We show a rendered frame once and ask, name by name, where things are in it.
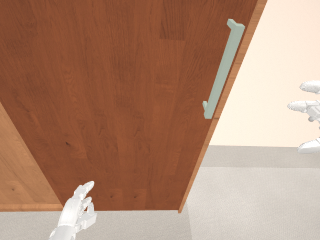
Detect handle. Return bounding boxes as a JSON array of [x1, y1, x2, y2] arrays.
[[202, 19, 245, 119]]

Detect left robot hand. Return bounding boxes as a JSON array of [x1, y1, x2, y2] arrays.
[[57, 181, 97, 233]]

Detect left robot forearm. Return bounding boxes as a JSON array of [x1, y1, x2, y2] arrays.
[[48, 225, 76, 240]]

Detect right robot hand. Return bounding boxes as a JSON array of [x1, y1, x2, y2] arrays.
[[287, 80, 320, 154]]

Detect wardrobe door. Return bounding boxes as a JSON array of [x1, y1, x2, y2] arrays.
[[0, 0, 258, 211], [0, 102, 61, 205]]

